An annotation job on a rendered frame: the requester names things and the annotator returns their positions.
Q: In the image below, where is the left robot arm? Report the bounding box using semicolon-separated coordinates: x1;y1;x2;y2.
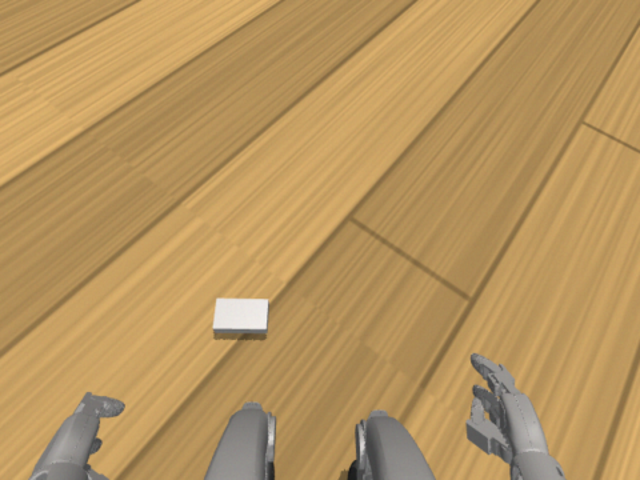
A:
28;462;88;480

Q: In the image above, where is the small box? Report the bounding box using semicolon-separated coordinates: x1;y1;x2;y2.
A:
213;298;269;334

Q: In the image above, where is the right robot arm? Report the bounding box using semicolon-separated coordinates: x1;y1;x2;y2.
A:
510;452;566;480

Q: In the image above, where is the left robot hand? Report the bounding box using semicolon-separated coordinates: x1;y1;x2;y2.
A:
31;392;125;480

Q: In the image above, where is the right robot hand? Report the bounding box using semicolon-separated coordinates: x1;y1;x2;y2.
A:
466;353;549;465

